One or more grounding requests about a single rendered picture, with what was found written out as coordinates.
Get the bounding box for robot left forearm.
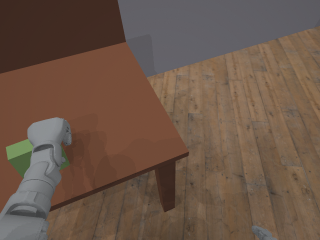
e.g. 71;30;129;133
0;141;62;221

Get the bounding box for robot left hand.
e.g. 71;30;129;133
27;117;72;164

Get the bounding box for table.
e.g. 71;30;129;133
0;0;189;213

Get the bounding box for robot left upper arm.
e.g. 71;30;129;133
0;214;50;240

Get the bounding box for robot right hand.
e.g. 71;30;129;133
251;225;277;240

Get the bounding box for sponge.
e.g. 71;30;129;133
6;139;70;178

